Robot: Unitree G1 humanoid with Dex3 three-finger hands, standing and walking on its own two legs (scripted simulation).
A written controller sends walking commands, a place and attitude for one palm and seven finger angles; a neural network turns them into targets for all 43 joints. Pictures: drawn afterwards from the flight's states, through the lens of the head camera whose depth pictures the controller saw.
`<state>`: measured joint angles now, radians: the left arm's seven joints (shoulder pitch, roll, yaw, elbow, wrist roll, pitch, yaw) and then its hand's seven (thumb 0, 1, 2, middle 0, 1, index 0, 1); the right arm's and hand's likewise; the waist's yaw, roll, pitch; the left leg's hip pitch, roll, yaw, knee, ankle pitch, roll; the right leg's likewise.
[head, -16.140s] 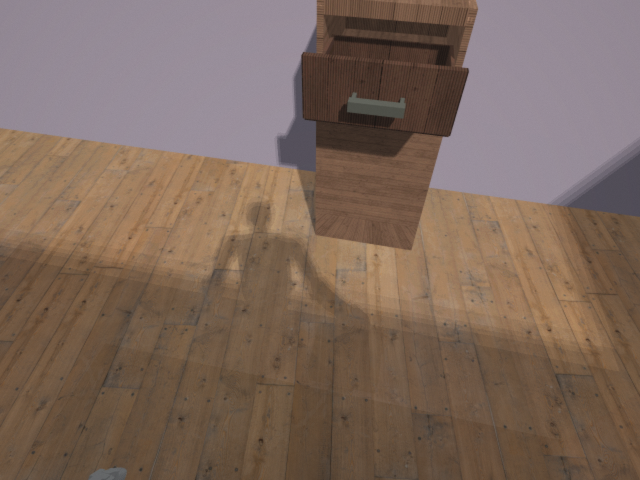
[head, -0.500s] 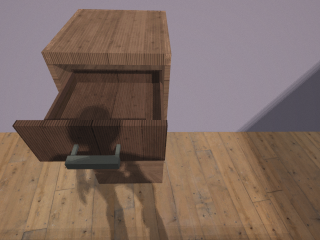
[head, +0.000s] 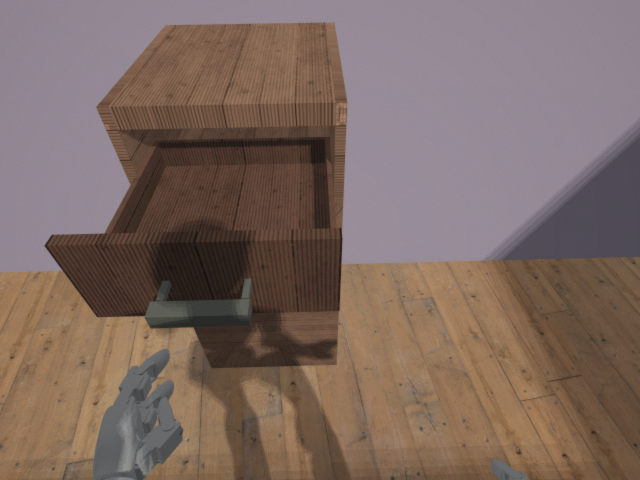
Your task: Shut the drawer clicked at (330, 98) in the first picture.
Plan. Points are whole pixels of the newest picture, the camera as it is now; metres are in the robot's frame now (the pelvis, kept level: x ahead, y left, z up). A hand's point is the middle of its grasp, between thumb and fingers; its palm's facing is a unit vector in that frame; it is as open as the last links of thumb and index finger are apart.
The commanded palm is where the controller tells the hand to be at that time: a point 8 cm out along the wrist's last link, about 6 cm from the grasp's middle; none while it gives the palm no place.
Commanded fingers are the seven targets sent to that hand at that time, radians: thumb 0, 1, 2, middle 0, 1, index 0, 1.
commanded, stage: raise the hand and make a fist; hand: left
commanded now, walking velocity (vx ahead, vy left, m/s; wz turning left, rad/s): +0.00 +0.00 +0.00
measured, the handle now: (203, 300) +0.34 +0.17 +0.05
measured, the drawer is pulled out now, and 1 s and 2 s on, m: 0.28 0.28 0.28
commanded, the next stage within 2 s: bring the fist close to the handle in 1.70 s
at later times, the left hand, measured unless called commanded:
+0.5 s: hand (232, 432) +0.18 +0.11 +0.03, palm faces -0.06 -1.00 -0.07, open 4.5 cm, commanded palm +0.12 +0.19 +0.04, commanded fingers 0.00 0.90 0.90 -0.92 -1.08 -0.92 -1.08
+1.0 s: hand (194, 411) +0.18 +0.13 +0.10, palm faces +0.07 -0.99 -0.08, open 3.0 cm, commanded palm +0.12 +0.18 +0.11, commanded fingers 0.00 0.90 0.90 -1.40 -1.60 -1.40 -1.60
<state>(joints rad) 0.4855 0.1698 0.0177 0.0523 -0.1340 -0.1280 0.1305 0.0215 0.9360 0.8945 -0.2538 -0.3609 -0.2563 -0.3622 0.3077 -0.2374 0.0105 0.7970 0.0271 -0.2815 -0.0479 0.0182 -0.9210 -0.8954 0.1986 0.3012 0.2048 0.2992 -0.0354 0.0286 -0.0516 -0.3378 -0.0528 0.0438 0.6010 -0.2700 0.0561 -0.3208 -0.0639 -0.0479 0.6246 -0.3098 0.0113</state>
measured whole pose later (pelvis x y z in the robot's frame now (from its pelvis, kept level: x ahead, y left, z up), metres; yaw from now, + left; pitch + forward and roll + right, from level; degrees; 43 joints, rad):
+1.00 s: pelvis +0.03 -0.03 -0.03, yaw +0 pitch +5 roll -1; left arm 0.76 0.20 0.09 -0.50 -0.25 -0.25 -0.17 0.01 0.89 0.90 -1.23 -1.41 -1.23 -1.41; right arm 0.22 -0.20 0.00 0.50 0.06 -0.28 -0.05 0.02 -0.91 -0.90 0.20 0.30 0.20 0.30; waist 0.04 0.04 -0.13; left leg -0.52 0.01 0.00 0.86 -0.44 0.01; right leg -0.47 -0.01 -0.08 0.84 -0.46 -0.02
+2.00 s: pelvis +0.03 -0.06 -0.01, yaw +1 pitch +1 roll +0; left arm 0.68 0.22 0.16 -0.50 -0.29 -0.06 -0.19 0.01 0.89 0.90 -1.40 -1.60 -1.40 -1.60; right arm 0.24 -0.23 0.04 0.58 0.07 -0.36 -0.07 0.02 -0.91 -0.90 0.20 0.30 0.20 0.30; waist 0.06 0.06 -0.10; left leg -0.36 0.03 -0.01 0.72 -0.38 -0.02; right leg -0.32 0.02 -0.10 0.70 -0.41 -0.05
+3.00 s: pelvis +0.03 -0.03 -0.03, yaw +0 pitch +9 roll +0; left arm 0.45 0.15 0.02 -0.22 -0.17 -0.26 -0.06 0.01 0.90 0.90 -1.40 -1.60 -1.40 -1.60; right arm 0.26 -0.23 0.02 0.52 0.02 -0.17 -0.01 0.02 -0.91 -0.90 0.20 0.30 0.21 0.30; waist -0.01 0.04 -0.10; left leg -0.61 0.01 0.01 0.91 -0.46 0.01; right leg -0.58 -0.01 -0.07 0.90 -0.48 -0.02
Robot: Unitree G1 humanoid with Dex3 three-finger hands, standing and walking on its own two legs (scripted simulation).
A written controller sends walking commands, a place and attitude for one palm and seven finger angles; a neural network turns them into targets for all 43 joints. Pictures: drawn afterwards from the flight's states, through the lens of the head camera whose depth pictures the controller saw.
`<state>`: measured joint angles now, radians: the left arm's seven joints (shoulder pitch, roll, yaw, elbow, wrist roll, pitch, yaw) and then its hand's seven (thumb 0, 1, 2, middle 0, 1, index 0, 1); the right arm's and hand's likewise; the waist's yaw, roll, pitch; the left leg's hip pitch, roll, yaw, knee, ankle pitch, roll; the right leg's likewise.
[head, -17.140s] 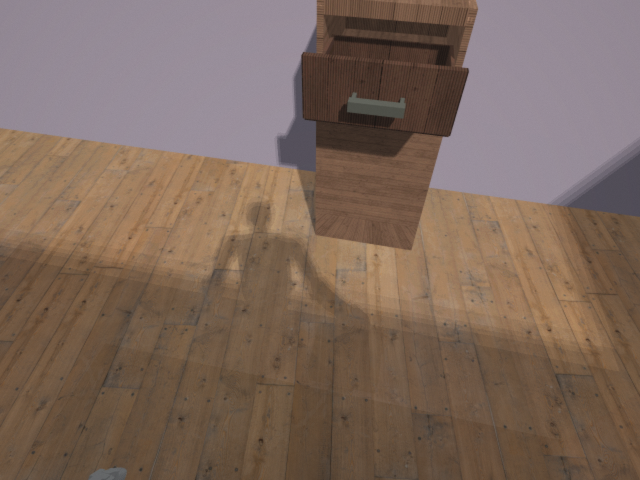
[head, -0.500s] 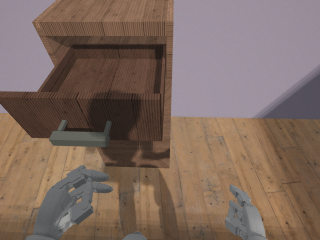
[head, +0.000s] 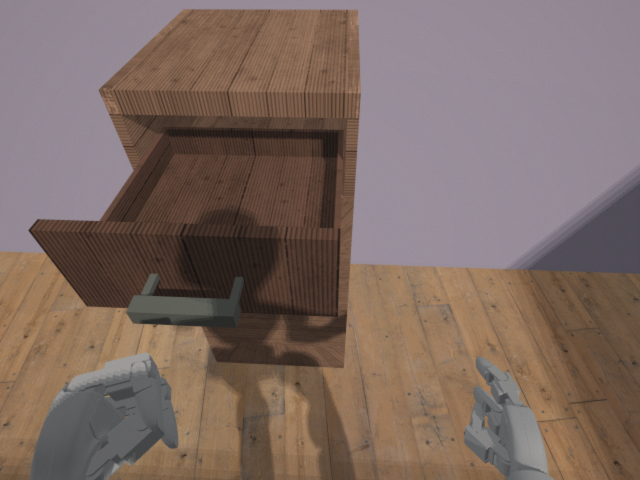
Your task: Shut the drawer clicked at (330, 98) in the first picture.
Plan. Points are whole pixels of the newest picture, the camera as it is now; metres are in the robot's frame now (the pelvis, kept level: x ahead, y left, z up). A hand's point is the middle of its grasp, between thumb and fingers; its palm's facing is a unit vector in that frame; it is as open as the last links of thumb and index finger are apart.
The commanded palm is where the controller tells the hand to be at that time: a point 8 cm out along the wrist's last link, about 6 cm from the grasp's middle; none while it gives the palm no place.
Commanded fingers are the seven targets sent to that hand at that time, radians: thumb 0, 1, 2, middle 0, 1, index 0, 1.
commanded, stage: raise the hand and make a fist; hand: left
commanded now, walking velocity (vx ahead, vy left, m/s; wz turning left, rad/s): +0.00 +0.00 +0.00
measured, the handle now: (190, 296) +0.32 +0.20 +0.08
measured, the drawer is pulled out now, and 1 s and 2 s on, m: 0.28 0.28 0.28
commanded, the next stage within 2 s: bring the fist close to the handle in 0.70 s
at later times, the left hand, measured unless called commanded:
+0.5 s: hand (159, 407) +0.15 +0.15 +0.16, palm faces +0.02 -1.00 -0.09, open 3.2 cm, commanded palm +0.09 +0.20 +0.18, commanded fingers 0.00 0.90 0.90 -1.40 -1.60 -1.40 -1.60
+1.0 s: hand (160, 411) +0.15 +0.15 +0.15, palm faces +0.09 -0.99 -0.09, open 3.2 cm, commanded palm +0.11 +0.20 +0.16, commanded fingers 0.00 0.90 0.90 -1.40 -1.60 -1.40 -1.60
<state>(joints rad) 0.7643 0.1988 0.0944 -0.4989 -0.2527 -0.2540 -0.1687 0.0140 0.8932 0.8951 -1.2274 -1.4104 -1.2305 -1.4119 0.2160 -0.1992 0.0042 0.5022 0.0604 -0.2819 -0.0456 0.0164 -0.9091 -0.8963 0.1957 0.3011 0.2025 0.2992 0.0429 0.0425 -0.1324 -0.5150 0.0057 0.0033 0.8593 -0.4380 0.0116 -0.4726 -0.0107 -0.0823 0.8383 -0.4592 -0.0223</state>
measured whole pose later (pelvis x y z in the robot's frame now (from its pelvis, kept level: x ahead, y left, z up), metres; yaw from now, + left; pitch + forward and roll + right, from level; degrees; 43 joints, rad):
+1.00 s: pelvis +0.00 -0.02 +0.02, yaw +0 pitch +1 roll +0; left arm 0.68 0.22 0.16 -0.50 -0.29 -0.06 -0.19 0.01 0.89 0.90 -1.40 -1.60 -1.40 -1.60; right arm 0.24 -0.23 0.04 0.58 0.07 -0.36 -0.07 0.02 -0.91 -0.90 0.20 0.30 0.20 0.30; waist 0.06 0.06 -0.10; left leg -0.36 0.03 -0.01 0.72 -0.38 -0.02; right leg -0.32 0.02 -0.10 0.70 -0.41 -0.05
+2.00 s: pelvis +0.00 +0.00 -0.01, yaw -1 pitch +9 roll +0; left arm 0.45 0.15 0.02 -0.22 -0.17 -0.26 -0.06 0.01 0.90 0.90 -1.40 -1.60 -1.40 -1.60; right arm 0.26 -0.23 0.02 0.52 0.02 -0.17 -0.01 0.02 -0.91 -0.90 0.20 0.30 0.21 0.30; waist -0.01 0.04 -0.10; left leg -0.61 0.01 0.01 0.91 -0.46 0.01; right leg -0.58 -0.01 -0.07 0.90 -0.48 -0.02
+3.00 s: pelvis -0.02 -0.01 +0.00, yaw +0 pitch +8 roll +0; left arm -0.01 0.23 0.11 0.23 -0.22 -0.28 -0.15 -0.05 0.67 0.90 -1.40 -1.60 -1.40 -1.60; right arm 0.20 -0.25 0.04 0.63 0.04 -0.16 -0.06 0.01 -0.91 -0.90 0.20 0.30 0.21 0.30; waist -0.01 0.03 -0.06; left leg -0.61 0.00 -0.01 0.85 -0.39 0.00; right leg -0.57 -0.01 -0.09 0.85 -0.42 -0.03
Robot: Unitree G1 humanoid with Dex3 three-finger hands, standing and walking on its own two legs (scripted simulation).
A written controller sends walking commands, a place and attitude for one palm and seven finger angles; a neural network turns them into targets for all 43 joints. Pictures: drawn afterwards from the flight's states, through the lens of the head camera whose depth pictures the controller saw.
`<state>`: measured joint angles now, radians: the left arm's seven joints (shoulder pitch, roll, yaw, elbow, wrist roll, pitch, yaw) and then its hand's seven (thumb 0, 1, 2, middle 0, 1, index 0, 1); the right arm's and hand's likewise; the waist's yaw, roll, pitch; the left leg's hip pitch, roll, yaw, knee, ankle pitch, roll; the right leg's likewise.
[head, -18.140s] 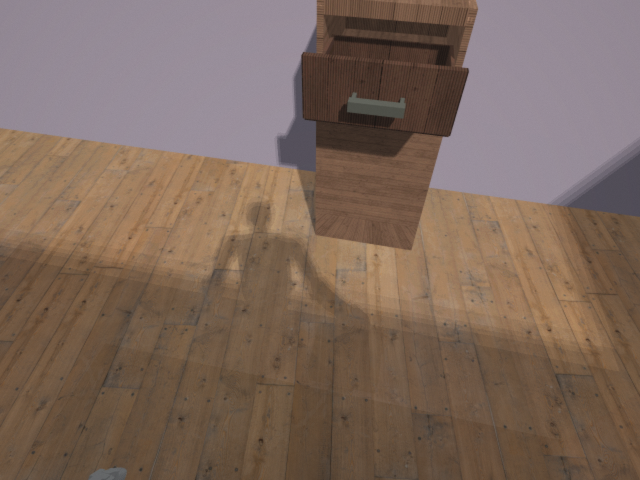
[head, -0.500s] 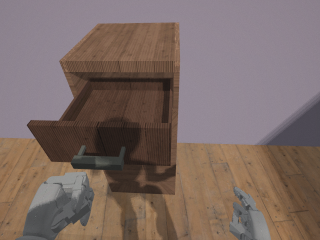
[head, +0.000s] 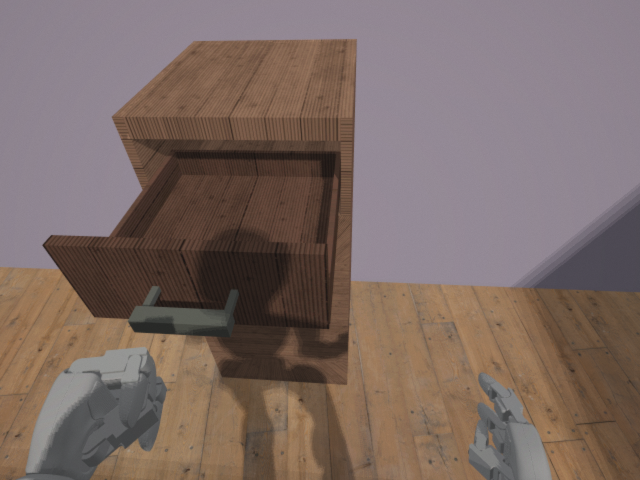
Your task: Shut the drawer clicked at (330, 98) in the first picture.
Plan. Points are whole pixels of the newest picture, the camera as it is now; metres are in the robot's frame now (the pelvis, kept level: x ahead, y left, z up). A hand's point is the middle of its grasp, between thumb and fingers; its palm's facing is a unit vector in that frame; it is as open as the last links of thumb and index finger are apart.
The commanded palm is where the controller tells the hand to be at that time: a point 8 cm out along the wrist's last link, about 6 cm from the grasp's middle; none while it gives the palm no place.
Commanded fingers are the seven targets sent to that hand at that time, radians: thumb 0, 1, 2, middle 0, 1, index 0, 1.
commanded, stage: bring the fist close to the handle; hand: left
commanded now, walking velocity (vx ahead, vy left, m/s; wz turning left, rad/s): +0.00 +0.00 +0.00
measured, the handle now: (188, 307) +0.32 +0.22 +0.06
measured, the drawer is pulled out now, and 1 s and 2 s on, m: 0.28 0.28 0.24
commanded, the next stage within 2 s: push the drawer shut in 1.20 s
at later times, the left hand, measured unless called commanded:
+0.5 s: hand (184, 389) +0.19 +0.17 +0.08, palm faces +0.03 -1.00 -0.03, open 3.2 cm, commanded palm +0.16 +0.23 +0.09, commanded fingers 0.00 0.90 0.90 -1.40 -1.60 -1.40 -1.60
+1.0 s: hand (212, 372) +0.23 +0.16 +0.06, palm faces +0.02 -1.00 -0.05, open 3.2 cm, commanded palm +0.20 +0.22 +0.06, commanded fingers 0.00 0.90 0.90 -1.40 -1.60 -1.40 -1.60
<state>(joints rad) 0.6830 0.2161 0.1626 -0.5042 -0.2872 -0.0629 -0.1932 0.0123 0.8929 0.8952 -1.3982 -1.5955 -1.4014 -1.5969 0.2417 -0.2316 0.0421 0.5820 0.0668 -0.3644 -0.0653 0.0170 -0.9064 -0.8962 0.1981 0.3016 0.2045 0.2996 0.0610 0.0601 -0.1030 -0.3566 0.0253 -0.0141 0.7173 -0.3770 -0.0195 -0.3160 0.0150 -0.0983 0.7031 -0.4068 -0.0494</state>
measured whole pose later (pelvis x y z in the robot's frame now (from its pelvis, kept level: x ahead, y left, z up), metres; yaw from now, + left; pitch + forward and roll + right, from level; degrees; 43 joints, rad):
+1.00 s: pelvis +0.00 +0.02 -0.02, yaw -1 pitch +9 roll +0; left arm 0.45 0.15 0.02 -0.22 -0.17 -0.26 -0.06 0.01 0.90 0.90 -1.40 -1.60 -1.40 -1.60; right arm 0.26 -0.23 0.02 0.52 0.02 -0.17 -0.01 0.02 -0.91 -0.90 0.20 0.30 0.21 0.30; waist -0.01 0.04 -0.10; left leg -0.61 0.01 0.01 0.91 -0.46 0.01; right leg -0.58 -0.01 -0.07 0.90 -0.48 -0.02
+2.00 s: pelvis -0.02 +0.02 -0.02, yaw +0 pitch +8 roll +0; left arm -0.01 0.23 0.11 0.23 -0.22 -0.28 -0.15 -0.05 0.67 0.90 -1.40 -1.60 -1.40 -1.60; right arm 0.20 -0.25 0.04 0.63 0.04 -0.16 -0.06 0.01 -0.91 -0.90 0.20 0.30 0.21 0.30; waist -0.01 0.03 -0.06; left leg -0.61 0.00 -0.01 0.85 -0.39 0.00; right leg -0.57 -0.01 -0.09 0.85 -0.42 -0.03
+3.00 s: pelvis -0.03 +0.02 -0.02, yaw -1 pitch +12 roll -1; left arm -0.58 0.31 0.24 0.88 -0.16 -0.38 -0.14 -0.03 0.68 0.89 -1.40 -1.60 -1.40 -1.60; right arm 0.29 -0.26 0.03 0.67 0.03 -0.04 -0.03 0.01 -0.91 -0.90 0.20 0.30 0.21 0.30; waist -0.08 0.01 -0.06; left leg -0.69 0.02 0.01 0.86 -0.38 0.01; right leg -0.65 0.00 -0.07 0.84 -0.40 -0.03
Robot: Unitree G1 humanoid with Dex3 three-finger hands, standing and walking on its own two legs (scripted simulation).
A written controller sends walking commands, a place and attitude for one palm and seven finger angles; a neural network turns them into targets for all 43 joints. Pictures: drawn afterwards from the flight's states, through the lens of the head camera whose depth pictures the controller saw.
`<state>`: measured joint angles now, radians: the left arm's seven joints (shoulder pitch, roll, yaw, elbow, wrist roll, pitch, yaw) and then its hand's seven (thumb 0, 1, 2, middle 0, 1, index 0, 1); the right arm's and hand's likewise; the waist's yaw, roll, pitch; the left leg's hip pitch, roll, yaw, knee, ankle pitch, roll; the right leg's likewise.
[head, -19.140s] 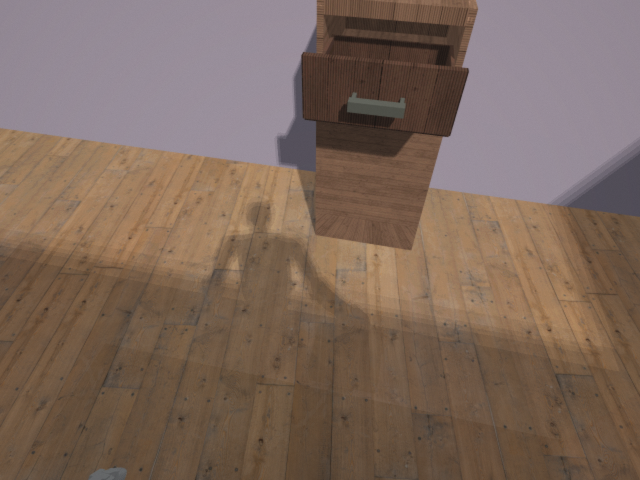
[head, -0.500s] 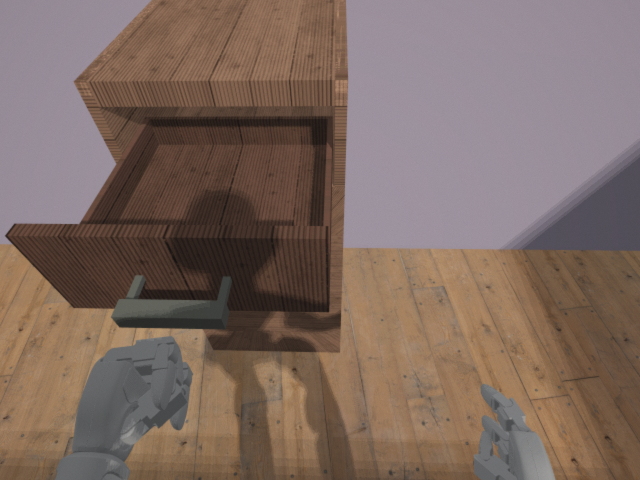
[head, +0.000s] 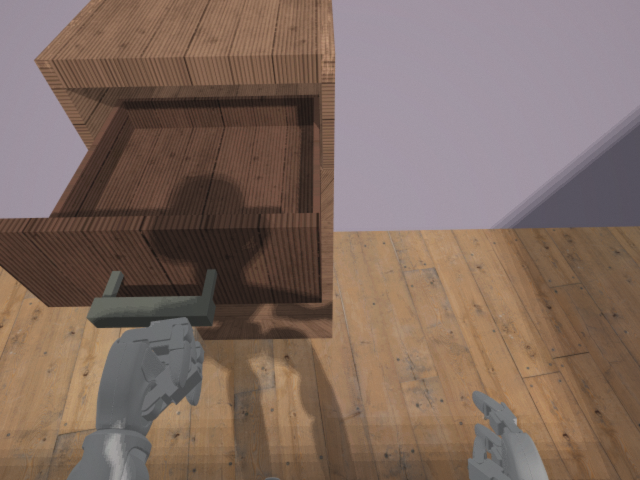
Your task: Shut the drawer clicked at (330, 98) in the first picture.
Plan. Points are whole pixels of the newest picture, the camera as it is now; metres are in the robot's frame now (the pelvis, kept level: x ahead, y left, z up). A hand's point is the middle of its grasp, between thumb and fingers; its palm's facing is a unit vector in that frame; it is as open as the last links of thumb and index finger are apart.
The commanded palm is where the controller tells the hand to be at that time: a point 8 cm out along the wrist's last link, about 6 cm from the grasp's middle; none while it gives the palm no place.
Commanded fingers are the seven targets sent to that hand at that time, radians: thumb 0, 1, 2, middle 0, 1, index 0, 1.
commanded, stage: bring the fist close to the handle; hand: left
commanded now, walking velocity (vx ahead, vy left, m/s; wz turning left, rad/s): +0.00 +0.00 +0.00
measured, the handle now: (158, 294) +0.31 +0.21 +0.09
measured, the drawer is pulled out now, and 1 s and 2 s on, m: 0.28 0.24 0.11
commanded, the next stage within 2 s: push the drawer shut in 0.20 s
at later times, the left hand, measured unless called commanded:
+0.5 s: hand (195, 364) +0.23 +0.15 +0.08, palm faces +0.03 -1.00 -0.07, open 3.2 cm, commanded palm +0.22 +0.21 +0.09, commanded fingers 0.00 0.90 0.90 -1.40 -1.60 -1.40 -1.60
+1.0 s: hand (189, 323) +0.28 +0.17 +0.07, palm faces +0.01 -1.00 -0.05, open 2.8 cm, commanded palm +0.28 +0.22 +0.09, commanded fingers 0.00 0.90 0.90 -1.40 -1.60 -1.40 -1.60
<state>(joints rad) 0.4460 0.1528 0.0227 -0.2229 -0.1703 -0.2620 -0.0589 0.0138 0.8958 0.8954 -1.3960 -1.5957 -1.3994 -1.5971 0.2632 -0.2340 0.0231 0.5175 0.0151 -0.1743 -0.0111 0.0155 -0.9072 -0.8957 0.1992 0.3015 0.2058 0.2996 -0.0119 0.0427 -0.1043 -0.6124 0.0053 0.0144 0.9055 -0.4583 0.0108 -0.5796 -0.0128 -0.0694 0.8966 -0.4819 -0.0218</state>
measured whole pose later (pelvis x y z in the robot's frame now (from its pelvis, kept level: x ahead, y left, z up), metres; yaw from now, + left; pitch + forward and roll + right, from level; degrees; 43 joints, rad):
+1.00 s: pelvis -0.02 -0.01 +0.01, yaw +1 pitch +8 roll +0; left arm -0.01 0.23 0.11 0.23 -0.22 -0.28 -0.15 -0.05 0.67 0.90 -1.40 -1.60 -1.40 -1.60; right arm 0.20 -0.25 0.04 0.63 0.04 -0.16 -0.06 0.01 -0.91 -0.90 0.20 0.30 0.21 0.30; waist -0.01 0.03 -0.06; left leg -0.61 0.00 -0.01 0.85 -0.39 0.00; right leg -0.57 -0.01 -0.09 0.85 -0.42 -0.03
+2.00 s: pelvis -0.03 +0.00 +0.00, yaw +0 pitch +12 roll -1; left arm -0.58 0.31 0.24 0.88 -0.16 -0.38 -0.14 -0.03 0.68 0.89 -1.40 -1.60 -1.40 -1.60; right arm 0.29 -0.26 0.03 0.67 0.03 -0.04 -0.03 0.01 -0.91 -0.90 0.20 0.30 0.21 0.30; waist -0.08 0.01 -0.06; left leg -0.69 0.02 0.01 0.86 -0.38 0.01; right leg -0.65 0.00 -0.07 0.84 -0.40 -0.03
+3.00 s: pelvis -0.03 +0.02 -0.01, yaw -2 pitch +20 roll -3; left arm -1.02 0.51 0.38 1.29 -0.03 -0.39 -0.09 0.05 0.70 0.90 -1.40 -1.60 -1.40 -1.60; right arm 0.41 -0.28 0.04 0.67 -0.03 0.01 0.01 0.01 -0.91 -0.90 0.20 0.30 0.21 0.30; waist -0.21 0.03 -0.09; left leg -0.91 0.03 0.01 0.96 -0.40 0.03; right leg -0.86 0.01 -0.07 0.89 -0.39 -0.01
